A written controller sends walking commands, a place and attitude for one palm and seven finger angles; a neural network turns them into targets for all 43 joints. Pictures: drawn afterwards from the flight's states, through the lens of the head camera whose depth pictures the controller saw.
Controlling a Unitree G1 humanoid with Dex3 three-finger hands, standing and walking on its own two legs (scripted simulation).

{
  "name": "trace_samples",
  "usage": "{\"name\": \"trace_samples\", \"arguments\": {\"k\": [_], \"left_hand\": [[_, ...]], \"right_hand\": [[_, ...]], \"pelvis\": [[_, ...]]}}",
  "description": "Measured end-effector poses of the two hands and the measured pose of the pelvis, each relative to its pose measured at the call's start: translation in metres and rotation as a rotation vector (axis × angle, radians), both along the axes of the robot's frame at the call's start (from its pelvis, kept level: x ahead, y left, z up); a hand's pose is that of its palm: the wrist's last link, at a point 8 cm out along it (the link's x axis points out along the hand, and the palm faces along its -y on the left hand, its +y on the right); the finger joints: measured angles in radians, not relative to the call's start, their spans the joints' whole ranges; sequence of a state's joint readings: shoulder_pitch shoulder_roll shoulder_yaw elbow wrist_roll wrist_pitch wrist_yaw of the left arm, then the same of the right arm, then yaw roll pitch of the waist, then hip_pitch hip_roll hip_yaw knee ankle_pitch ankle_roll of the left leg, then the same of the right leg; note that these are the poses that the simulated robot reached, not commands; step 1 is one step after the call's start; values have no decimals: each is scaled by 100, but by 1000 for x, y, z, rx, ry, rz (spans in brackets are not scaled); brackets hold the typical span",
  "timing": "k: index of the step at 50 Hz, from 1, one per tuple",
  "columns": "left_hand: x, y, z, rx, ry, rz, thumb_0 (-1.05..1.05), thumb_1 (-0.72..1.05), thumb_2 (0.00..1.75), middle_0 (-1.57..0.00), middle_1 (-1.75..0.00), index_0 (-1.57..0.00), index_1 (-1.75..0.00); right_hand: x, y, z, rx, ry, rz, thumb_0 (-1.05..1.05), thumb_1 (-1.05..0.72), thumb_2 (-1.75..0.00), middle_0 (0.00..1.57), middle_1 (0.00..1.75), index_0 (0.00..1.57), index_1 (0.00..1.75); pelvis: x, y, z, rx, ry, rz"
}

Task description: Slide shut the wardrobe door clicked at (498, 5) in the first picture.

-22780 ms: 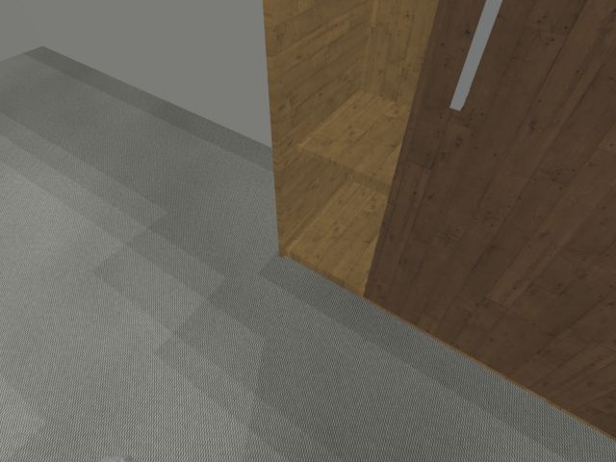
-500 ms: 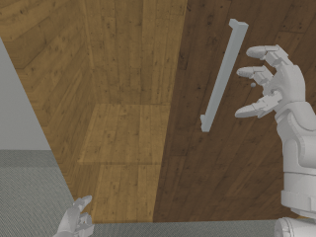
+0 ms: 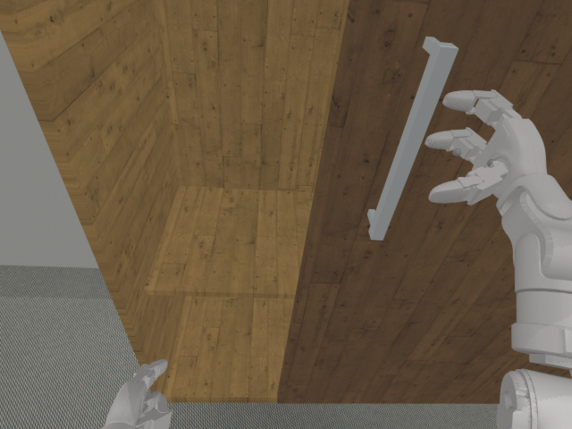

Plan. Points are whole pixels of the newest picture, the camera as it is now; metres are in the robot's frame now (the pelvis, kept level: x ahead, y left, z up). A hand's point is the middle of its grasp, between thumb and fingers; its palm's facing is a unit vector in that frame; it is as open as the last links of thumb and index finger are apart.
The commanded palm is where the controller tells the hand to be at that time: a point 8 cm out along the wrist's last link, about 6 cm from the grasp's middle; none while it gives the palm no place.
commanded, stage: move the hooked fingers beside the handle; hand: right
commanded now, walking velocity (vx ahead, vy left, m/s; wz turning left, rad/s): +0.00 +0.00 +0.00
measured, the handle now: (399, 152) +0.41 -0.11 +0.24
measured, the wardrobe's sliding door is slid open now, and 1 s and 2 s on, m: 0.36 0.36 0.36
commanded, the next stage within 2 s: feel for the door with the fingertips in 1.22 s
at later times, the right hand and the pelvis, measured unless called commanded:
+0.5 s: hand (472, 155) +0.37 -0.18 +0.27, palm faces -0.06 +1.00 -0.04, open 14.0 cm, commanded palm +0.35 -0.23 +0.23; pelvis +0.00 -0.01 +0.00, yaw -1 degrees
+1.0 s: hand (459, 168) +0.37 -0.18 +0.25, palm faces -0.05 +1.00 -0.04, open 14.0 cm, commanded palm +0.35 -0.23 +0.24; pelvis +0.00 -0.01 +0.00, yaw -1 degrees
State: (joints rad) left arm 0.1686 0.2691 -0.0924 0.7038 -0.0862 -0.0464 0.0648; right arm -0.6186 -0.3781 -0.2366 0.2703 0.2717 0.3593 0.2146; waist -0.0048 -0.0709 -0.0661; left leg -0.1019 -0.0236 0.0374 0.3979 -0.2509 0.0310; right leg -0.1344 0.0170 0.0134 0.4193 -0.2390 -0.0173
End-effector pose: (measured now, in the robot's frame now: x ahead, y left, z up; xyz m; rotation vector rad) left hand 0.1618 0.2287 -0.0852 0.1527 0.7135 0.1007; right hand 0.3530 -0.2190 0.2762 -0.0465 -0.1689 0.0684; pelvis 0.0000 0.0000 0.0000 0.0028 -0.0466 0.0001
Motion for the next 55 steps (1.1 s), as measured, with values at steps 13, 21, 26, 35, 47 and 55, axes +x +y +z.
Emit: {"name": "trace_samples", "arguments": {"k": [13, 21, 26, 35, 47, 55], "left_hand": [[-4, 7, 5, 43, -14, -13, 1, 91, 89, -20, -30, -20, -30], [7, 1, 4, 21, -29, -1, 1, 90, 89, -20, -30, -20, -30], [4, -2, 0, -1, -4, -10, 1, 91, 89, -20, -30, -20, -30], [-14, -3, -2, 18, 21, -10, 1, 91, 89, -21, -30, -20, -30], [-7, -5, -2, 23, -1, -4, 1, 90, 89, -20, -30, -20, -30], [3, -10, 1, 6, -14, -29, 1, 91, 89, -20, -30, -20, -30]], "right_hand": [[-19, -15, -39, -33, 4, -56, -2, 49, -30, 33, 122, 30, 121], [0, -16, 8, 24, -27, 5, -1, 50, -30, 34, 123, 30, 121], [2, -22, -9, -2, 78, -16, -1, 50, -30, 39, 126, 30, 121], [-2, -9, -58, -11, 114, -21, -1, 50, -30, 33, 122, 32, 123], [2, -15, -21, 16, 45, -5, -1, 50, -30, 42, 126, 30, 121], [0, -10, -32, 7, 56, -25, -1, 50, -30, 38, 124, 30, 121]], "pelvis": [[-4, 0, 0, 0, 0, -6], [0, -4, -1, 4, 6, -15], [-3, -6, -1, 4, 25, -18], [-9, -6, -1, 3, 18, -10], [-3, -9, 0, 4, -3, -11], [-5, -8, 0, 2, 14, -13]]}}
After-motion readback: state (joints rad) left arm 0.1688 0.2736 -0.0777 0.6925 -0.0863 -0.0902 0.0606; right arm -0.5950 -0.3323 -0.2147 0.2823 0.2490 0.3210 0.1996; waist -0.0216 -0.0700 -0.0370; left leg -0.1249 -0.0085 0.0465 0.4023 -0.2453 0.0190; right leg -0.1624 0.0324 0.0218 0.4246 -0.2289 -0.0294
